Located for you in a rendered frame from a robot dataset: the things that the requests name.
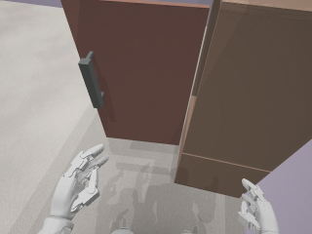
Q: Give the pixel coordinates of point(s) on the robot left forearm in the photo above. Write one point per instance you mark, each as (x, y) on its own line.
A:
(56, 225)

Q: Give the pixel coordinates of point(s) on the handle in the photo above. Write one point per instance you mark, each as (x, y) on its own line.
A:
(91, 81)

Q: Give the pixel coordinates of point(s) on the right robot hand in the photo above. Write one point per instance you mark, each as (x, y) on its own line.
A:
(261, 217)

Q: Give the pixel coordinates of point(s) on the left robot hand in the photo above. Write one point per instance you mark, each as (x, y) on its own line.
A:
(72, 185)

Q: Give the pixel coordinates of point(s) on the cupboard door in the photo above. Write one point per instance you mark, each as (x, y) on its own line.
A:
(145, 58)

